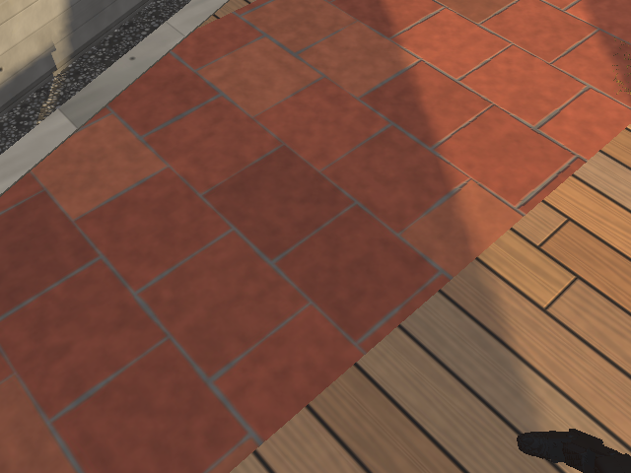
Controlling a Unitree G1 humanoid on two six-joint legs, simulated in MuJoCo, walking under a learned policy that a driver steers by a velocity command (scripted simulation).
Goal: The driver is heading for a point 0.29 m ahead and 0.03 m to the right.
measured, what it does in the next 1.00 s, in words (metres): walks ahead: left foot, then right foot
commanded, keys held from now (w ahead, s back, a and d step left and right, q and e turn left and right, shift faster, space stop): w+q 0.10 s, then no key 0.90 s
